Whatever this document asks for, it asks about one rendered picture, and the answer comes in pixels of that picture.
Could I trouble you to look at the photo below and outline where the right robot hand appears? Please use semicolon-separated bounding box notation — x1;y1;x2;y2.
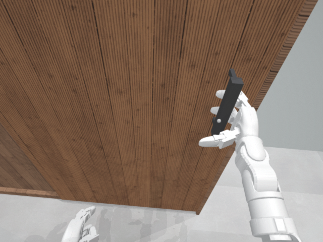
199;90;259;149

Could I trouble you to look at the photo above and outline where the handle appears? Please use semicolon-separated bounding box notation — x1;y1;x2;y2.
211;69;244;136

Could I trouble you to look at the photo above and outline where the robot right forearm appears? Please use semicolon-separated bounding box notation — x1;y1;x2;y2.
235;136;302;242

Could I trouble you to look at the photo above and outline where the wardrobe door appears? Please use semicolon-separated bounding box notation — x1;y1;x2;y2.
0;122;55;192
0;0;306;212

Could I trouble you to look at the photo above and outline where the left robot hand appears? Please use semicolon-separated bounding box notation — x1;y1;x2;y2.
61;206;99;242

